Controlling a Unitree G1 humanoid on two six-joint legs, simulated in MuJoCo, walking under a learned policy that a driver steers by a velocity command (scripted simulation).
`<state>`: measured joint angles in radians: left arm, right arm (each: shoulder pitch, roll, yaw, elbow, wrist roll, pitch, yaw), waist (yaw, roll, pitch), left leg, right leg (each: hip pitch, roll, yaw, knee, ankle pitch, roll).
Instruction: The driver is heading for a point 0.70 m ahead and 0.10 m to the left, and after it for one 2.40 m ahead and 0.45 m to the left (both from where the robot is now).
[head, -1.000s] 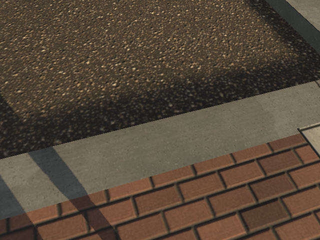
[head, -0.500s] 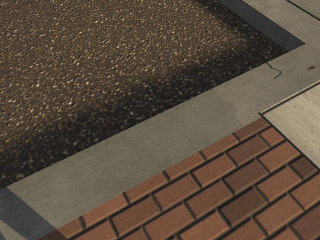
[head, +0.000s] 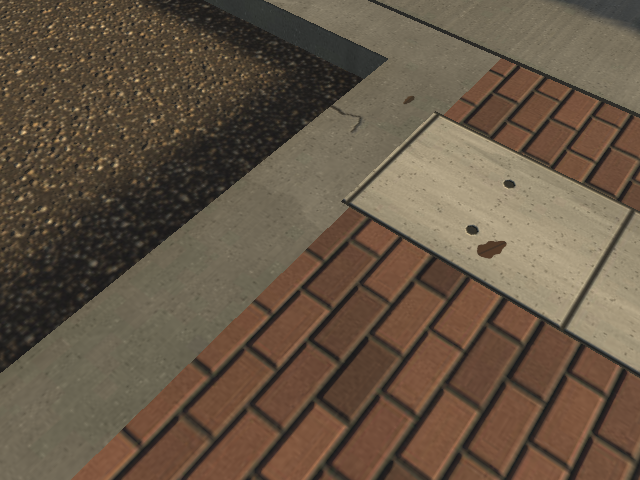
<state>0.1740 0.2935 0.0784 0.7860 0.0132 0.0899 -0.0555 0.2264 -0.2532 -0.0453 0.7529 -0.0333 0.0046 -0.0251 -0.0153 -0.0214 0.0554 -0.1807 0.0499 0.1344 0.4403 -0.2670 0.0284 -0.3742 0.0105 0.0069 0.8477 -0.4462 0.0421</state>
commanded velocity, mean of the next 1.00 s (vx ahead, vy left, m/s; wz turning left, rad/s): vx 0.41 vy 0.00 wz -0.10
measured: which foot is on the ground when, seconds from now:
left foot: down 0.00-0.10, up 0.12-0.56, down 0.58-1.00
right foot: up 0.00-0.08, down 0.10-0.60, up 0.62-1.00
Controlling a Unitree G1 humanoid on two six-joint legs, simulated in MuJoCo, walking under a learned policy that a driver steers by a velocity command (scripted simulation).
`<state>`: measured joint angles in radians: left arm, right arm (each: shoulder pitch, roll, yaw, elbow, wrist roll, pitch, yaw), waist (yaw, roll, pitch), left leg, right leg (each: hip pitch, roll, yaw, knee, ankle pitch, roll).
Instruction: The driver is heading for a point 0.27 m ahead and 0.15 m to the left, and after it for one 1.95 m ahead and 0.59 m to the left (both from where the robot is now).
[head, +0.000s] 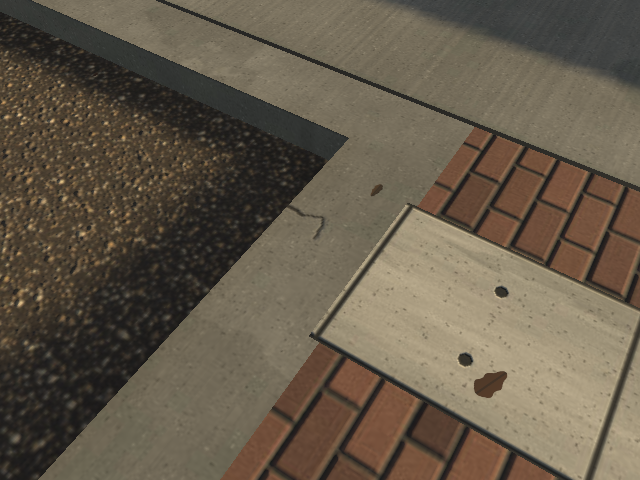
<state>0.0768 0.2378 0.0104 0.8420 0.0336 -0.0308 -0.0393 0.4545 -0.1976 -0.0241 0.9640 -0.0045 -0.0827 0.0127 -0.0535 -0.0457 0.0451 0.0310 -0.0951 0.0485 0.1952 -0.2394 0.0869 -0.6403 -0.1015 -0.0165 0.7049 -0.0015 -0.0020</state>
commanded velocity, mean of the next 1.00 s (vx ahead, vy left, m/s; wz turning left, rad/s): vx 0.50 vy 0.00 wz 0.48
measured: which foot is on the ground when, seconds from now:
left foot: down 0.00-0.14, up 0.16-0.66, down 0.68-1.00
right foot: up 0.00-0.12, down 0.14-0.70, up 0.72-1.00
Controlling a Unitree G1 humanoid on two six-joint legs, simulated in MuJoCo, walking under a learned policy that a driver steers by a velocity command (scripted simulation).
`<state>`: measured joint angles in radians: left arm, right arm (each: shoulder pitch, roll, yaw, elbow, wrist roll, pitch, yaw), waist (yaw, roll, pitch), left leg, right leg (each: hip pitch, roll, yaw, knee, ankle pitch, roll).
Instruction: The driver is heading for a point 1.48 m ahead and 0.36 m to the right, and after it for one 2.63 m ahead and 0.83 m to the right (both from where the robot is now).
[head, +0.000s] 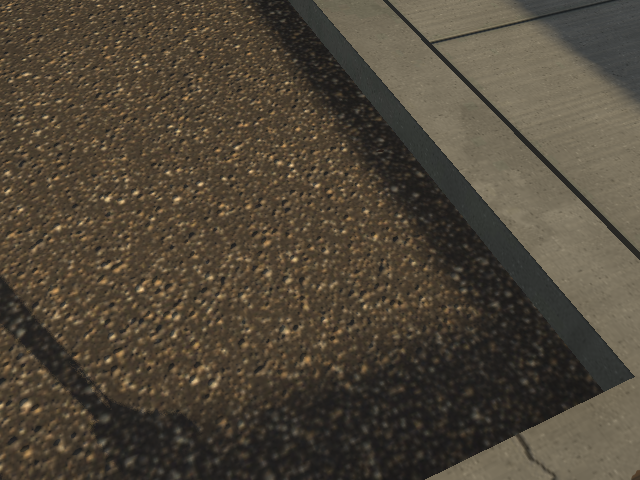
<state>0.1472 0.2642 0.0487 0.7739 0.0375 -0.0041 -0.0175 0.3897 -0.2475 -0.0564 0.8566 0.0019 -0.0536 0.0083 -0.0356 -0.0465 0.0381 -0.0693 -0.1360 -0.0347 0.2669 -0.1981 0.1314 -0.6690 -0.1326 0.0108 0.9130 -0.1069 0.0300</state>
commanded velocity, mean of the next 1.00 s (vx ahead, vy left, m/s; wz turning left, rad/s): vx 0.50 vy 0.00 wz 0.06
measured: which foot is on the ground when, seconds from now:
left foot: down 0.00-0.26, up 0.28-0.92, down 0.94-1.00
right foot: up 0.00-0.22, down 0.24-0.92, up 0.94-1.00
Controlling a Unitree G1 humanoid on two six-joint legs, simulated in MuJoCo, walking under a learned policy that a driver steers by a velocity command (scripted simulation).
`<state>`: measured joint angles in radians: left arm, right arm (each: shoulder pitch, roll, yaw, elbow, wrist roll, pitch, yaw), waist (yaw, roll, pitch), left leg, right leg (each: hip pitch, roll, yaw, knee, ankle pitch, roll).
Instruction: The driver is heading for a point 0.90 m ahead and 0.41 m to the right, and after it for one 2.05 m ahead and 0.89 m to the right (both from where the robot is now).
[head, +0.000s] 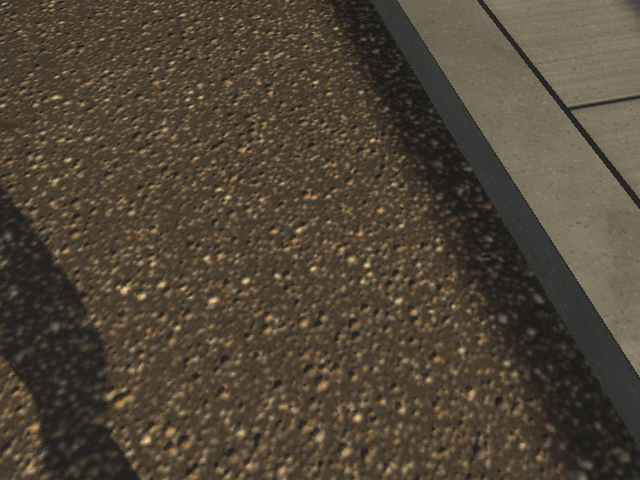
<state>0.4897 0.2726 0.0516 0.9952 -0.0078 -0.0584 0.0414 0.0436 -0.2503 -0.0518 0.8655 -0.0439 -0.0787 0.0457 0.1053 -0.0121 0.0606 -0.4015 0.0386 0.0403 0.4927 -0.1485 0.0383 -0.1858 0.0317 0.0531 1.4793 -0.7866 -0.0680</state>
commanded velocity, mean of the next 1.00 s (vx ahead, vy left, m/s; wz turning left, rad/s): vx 0.50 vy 0.00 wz -0.48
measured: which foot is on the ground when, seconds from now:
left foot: down 0.00-0.46, up 0.48-0.92, down 0.94-1.00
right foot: up 0.00-0.42, down 0.44-0.94, up 0.96-1.00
